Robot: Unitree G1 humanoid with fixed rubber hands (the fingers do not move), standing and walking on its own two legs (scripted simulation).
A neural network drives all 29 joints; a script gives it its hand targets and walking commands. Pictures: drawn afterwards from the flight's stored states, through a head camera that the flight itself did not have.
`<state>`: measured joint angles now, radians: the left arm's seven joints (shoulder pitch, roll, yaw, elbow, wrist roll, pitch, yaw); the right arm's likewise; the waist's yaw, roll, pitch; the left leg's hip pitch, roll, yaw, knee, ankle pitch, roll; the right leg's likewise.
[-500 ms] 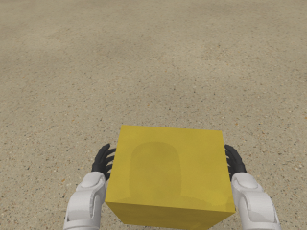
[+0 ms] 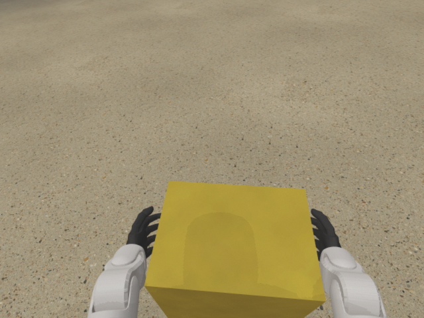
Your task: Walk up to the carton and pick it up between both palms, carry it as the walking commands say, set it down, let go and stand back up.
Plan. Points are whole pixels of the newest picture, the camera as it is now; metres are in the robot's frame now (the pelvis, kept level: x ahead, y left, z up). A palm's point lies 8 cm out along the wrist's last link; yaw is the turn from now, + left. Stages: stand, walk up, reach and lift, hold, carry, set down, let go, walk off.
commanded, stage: set down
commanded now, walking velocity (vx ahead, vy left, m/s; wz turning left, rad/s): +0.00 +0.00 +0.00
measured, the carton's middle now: (230, 262) +0.26 -0.01 -0.05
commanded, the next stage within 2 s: none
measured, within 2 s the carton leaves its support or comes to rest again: neither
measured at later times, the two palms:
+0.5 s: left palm (148, 245) +0.30 +0.17 -0.04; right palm (312, 251) +0.28 -0.18 -0.05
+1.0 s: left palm (158, 265) +0.30 +0.17 -0.15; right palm (300, 266) +0.29 -0.17 -0.15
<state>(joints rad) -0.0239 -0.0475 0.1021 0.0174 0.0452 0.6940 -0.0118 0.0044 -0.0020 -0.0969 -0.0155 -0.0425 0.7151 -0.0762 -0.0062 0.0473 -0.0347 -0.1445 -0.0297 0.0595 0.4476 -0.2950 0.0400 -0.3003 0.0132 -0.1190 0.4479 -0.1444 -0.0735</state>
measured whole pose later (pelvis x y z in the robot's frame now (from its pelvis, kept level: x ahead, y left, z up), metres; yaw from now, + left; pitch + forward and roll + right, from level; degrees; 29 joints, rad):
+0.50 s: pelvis -0.01 +0.00 -0.01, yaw -1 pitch -4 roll -1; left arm -0.38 -0.03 0.32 0.65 0.20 0.35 -0.12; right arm -0.31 0.06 -0.30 0.54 -0.06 0.40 -0.11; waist -0.01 0.07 0.15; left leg -0.19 -0.03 -0.04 0.67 -0.41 0.04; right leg -0.29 0.08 -0.11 0.55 -0.19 -0.08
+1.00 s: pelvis -0.01 +0.01 -0.04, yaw +5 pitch +22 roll -2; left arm -0.38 -0.02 0.11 0.65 0.08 0.00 0.06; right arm -0.30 -0.03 -0.28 0.60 -0.09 -0.02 -0.03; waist -0.05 0.09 0.06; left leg -0.83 -0.12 -0.14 0.85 -0.39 0.04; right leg -0.89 0.06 -0.01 0.72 -0.22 -0.02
